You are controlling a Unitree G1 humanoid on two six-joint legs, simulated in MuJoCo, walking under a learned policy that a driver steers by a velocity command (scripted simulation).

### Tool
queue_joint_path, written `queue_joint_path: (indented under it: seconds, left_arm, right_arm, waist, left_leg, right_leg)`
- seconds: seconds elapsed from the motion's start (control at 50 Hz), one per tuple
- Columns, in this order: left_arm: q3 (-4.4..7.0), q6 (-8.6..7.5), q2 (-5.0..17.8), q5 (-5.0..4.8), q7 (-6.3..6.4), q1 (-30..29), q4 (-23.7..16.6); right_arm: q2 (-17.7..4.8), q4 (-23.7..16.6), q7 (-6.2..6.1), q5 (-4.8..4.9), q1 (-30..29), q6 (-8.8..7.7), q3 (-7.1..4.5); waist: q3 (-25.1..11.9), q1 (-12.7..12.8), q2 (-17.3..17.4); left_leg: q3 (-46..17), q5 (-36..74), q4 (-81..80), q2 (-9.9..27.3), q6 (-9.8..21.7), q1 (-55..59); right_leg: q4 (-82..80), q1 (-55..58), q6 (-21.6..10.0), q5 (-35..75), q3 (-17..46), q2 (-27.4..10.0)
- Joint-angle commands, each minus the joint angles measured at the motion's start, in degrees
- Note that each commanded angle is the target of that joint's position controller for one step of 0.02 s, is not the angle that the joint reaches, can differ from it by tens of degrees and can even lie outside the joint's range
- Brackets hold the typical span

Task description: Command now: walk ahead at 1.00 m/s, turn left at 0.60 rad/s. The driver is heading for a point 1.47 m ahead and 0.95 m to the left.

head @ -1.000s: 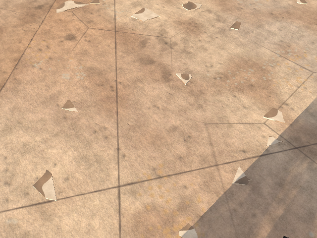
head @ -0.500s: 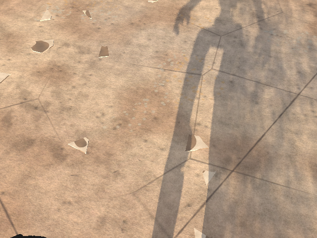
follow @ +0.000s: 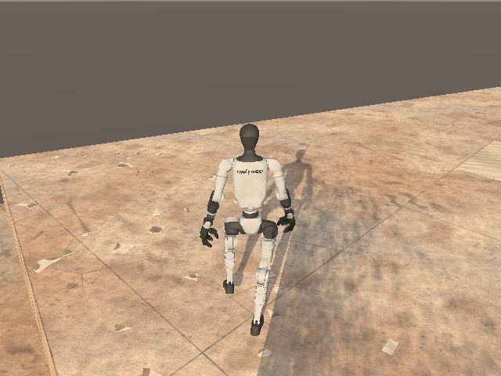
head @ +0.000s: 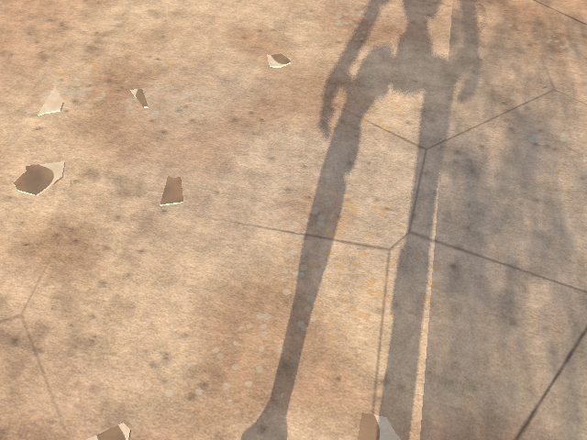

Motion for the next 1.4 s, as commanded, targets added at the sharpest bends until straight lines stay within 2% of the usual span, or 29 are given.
queue_joint_path:
  seconds: [0.02,0.08,0.14,0.16,0.18,0.2,0.24,0.28,0.36,0.48,0.52,0.56,0.58,0.6,0.62,0.66,0.74,0.9,0.98,1.02,1.04,1.06,1.08,1.12,1.14,1.18,1.26,1.34,1.4]
  left_arm:
    - [0.23,-2.05,4.85,-0.67,0.76,-3.72,-3.43]
    - [1.09,-0.44,9.75,0.1,3.09,-3.29,-3.65]
    - [2.53,2.92,13.53,1.74,3.82,-12.05,-6.62]
    - [0.91,2.45,6.73,2.24,2.11,-13.93,-6.7]
    - [-0.75,1.05,1.32,0.44,1.3,-8.96,-13.34]
    - [-1.63,-0.66,3.94,1.32,1.34,-11.88,-15.35]
    - [-1.69,-1.42,5.58,1.64,0.98,-14.4,-15.2]
    - [-2.37,1.33,4.6,3.52,0.73,-14.0,-15.4]
    - [-3.53,3.4,3.42,2.74,-0.3,-23.89,-20.29]
    - [-3.66,2.43,3.73,0.65,-0.2,-31.55,-23.64]
    - [-2.27,2.09,6.92,0.6,0.65,-24.92,-21.79]
    - [0.51,1.69,12.29,0.29,2.41,-3.25,-16.51]
    - [2.0,1.48,15.87,1.95,3.65,9.12,-14.45]
    - [2.91,1.82,20.6,3.6,3.17,1.91,-15.65]
    - [3.01,2.42,14.89,2.94,2.74,-5.41,-17.08]
    - [1.02,2.76,6.67,2.34,2.26,-8.6,-15.67]
    - [0.22,0.82,3.51,0.49,1.26,-2.94,-8.68]
    - [1.1,-0.69,7.9,0.86,0.94,-1.16,-5.23]
    - [2.42,2.0,13.32,0.85,2.86,1.04,-5.15]
    - [2.85,3.46,14.01,0.96,2.46,-3.83,-7.56]
    - [1.97,3.25,8.23,1.32,1.28,-4.44,-9.37]
    - [1.27,2.79,7.66,-0.66,1.78,-0.51,-15.94]
    - [0.67,1.6,8.64,-0.26,2.06,-6.01,-16.53]
    - [-0.08,1.54,6.86,0.27,2.33,-7.11,-15.59]
    - [1.83,0.02,9.5,-2.11,3.19,-7.4,-15.81]
    - [2.28,0.93,8.74,-1.83,3.4,-6.4,-15.56]
    - [-0.39,0.06,0.32,0.5,2.24,-16.0,-18.29]
    - [0.43,-0.13,2.45,-0.56,0.22,-22.83,-19.84]
    - [2.29,0.44,5.84,-0.97,-0.28,-18.89,-19.2]
  right_arm:
    - [-1.12,-4.58,1.24,0.03,-7.17,-1.26,0.29]
    - [-4.25,-2.93,1.44,-0.31,-1.68,-0.95,-0.54]
    - [-11.94,4.97,-0.43,-0.49,27.98,-0.06,-4.45]
    - [-13.47,5.8,-1.59,0.44,26.35,0.3,-5.41]
    - [-19.67,3.69,-1.8,-1.24,19.15,1.22,-6.78]
    - [-17.7,1.25,-1.86,-0.81,17.31,1.11,-6.84]
    - [-11.03,2.14,-2.36,-0.72,13.8,0.56,-5.37]
    - [-9.5,1.55,-2.93,-0.19,10.98,-1.06,-4.42]
    - [-11.07,0.46,-2.56,0.26,10.89,-3.16,-4.83]
    - [-12.95,0.44,-2.27,0.66,14.39,-2.85,-6.38]
    - [-14.68,-0.41,-2.69,0.36,12.1,-2.97,-6.85]
    - [-16.65,-1.75,-2.27,-0.54,6.27,-3.59,-7.09]
    - [-8.39,-3.57,-2.4,-0.84,5.34,-4.31,-4.86]
    - [-1.8,-7.61,-2.14,2.6,13.93,-4.13,-2.51]
    - [-7.21,-5.33,-2.87,0.65,10.95,-2.81,-2.44]
    - [-9.71,-5.36,-1.56,-1.21,2.88,-1.59,-3.2]
    - [-4.21,-9.63,1.04,-1.99,-2.48,1.22,-1.49]
    - [-3.49,-15.6,3.3,-1.48,-16.66,1.34,0.55]
    - [-7.3,-11.59,2.0,-1.53,-6.57,0.64,-1.01]
    - [-11.79,-4.06,-0.2,-1.42,15.64,-0.08,-4.13]
    - [-15.57,-3.61,-1.97,0.19,11.91,0.53,-5.87]
    - [-22.44,-7.05,-1.9,-2.39,9.61,1.55,-7.2]
    - [-18.86,-8.06,-2.8,-1.39,11.58,1.49,-7.07]
    - [-12.85,-5.44,-3.82,-0.47,6.6,0.32,-5.28]
    - [-9.3,-10.62,-2.54,1.98,-1.16,-2.24,-4.45]
    - [-8.63,-9.27,-2.09,1.85,-4.35,-3.8,-3.92]
    - [-7.92,-5.58,-4.63,1.7,-0.45,-2.27,-4.07]
    - [-6.91,-1.82,-5.26,1.82,7.81,-0.54,-3.85]
    - [-7.34,-2.52,-4.34,1.07,4.81,-0.77,-4.29]
  waist:
    - [5.95,-0.83,-1.82]
    - [-0.91,-4.63,-6.86]
    - [-12.13,-20.5,-7.3]
    - [-6.96,-17.17,2.92]
    - [-11.46,-6.81,18.14]
    - [-14.62,-8.86,5.71]
    - [-2.08,-3.36,-7.38]
    - [1.8,0.41,-7.62]
    - [5.29,-1.39,-3.3]
    - [0.43,-7.38,1.96]
    - [-4.26,-3.92,2.05]
    - [-15.42,8.67,1.05]
    - [-22.89,11.77,-8.11]
    - [-29.3,1.73,-29.41]
    - [-21.47,1.97,-18.16]
    - [-7.74,2.27,-3.74]
    - [-0.83,-0.71,-6.71]
    - [6.9,-1.44,-3.5]
    - [-2.53,-8.24,-7.81]
    - [-11.3,-17.17,-5.28]
    - [-7.92,-11.14,8.49]
    - [-19.93,-7.5,11.5]
    - [-21.39,-9.64,-2.34]
    - [-5.11,-2.64,-9.05]
    - [-7.54,-0.96,-12.84]
    - [-3.63,2.78,-9.3]
    - [-3.68,-1.52,-3.26]
    - [-5.8,-6.14,2.46]
    - [-7.79,-1.17,4.8]
  left_leg:
    - [7.0,10.71,-11.2,-3.0,2.43,11.81]
    - [11.44,5.04,-15.14,-10.48,4.55,19.5]
    - [4.54,-10.63,-16.47,-12.39,10.07,49.27]
    - [-2.42,-13.38,-16.64,-8.39,11.91,53.72]
    - [-34.94,-15.83,-24.12,3.7,23.94,67.8]
    - [-47.24,-25.89,-36.39,7.2,24.4,67.44]
    - [-39.24,-26.71,-41.68,4.71,17.92,48.27]
    - [-30.21,-19.9,-42.41,-0.95,15.99,34.83]
    - [-21.54,-9.27,-45.95,-7.4,14.45,21.9]
    - [-22.66,11.8,-39.54,-6.68,8.6,36.42]
    - [-23.62,23.34,-31.18,-6.55,5.97,39.63]
    - [-21.58,24.91,-6.55,-8.98,3.59,33.84]
    - [-17.3,-4.44,13.47,-12.26,3.94,24.08]
    - [-10.58,-31.77,27.75,-17.0,1.88,7.8]
    - [-8.48,-24.75,31.2,-10.85,2.84,0.49]
    - [-5.91,-17.77,25.5,-6.15,1.92,1.79]
    - [-5.17,-16.2,22.22,-1.55,1.08,0.26]
    - [7.31,-0.68,-4.86,-4.22,3.76,7.15]
    - [11.67,-8.23,-10.41,-13.1,7.84,25.26]
    - [4.4,-9.24,-17.51,-14.1,11.32,53.09]
    - [-9.87,-0.07,-19.81,-5.29,12.58,61.01]
    - [-40.44,14.44,-24.84,9.95,26.46,76.38]
    - [-41.36,17.5,-29.78,10.62,24.95,73.37]
    - [-29.67,24.88,-32.61,7.12,19.7,50.22]
    - [-31.85,16.94,-34.57,5.3,19.59,44.78]
    - [-24.36,21.59,-35.61,3.76,17.51,33.59]
    - [-7.74,28.34,-32.85,-8.7,9.94,23.0]
    - [-11.13,15.98,-29.27,-6.76,5.54,31.31]
    - [-15.51,15.57,-21.8,-2.16,5.53,38.67]
  right_leg:
    - [-8.44,-12.19,2.21,47.1,-2.66,-14.24]
    - [4.31,-0.19,5.13,80.02,-4.5,-16.47]
    - [48.31,-11.5,4.17,77.23,-2.55,-17.82]
    - [70.54,-26.88,3.49,18.55,-1.45,-7.99]
    - [89.13,-53.73,7.32,-10.44,7.0,-1.03]
    - [86.5,-58.52,5.37,-5.63,15.84,-4.22]
    - [72.38,-53.92,5.02,1.13,15.83,-10.1]
    - [65.45,-47.51,7.13,0.36,15.33,-12.92]
    - [43.45,-40.58,9.78,9.88,10.35,-14.21]
    - [20.16,-33.69,7.71,25.05,10.38,-9.06]
    - [17.05,-23.24,6.71,20.05,11.26,-6.42]
    - [19.78,-0.51,5.27,9.8,12.52,-8.75]
    - [19.23,12.78,4.25,-11.89,26.0,-21.98]
    - [4.08,20.3,-1.87,-24.03,62.38,-37.05]
    - [1.56,12.65,-3.84,-36.27,63.22,-34.27]
    - [2.95,-2.62,-1.92,-16.01,40.32,-27.95]
    - [-0.11,-10.75,1.49,5.99,20.25,-23.75]
    - [-4.76,-12.15,5.44,41.27,-4.89,-19.3]
    - [16.94,-3.7,6.32,82.97,-6.18,-21.63]
    - [49.82,-17.95,5.39,67.29,-4.3,-21.15]
    - [70.92,-35.82,7.35,-0.71,-3.79,-9.19]
    - [90.11,-53.66,9.8,-12.35,6.49,-4.55]
    - [86.69,-55.88,9.0,-5.94,13.95,-8.5]
    - [73.48,-50.22,8.58,-3.39,13.01,-13.25]
    - [72.81,-46.58,9.59,-5.81,17.77,-12.09]
    - [63.31,-42.44,10.72,-4.53,16.49,-15.06]
    - [33.31,-31.96,10.01,16.41,8.2,-9.56]
    - [18.63,-28.17,7.93,31.56,8.64,-4.77]
    - [17.21,-25.81,3.11,24.69,10.45,-6.25]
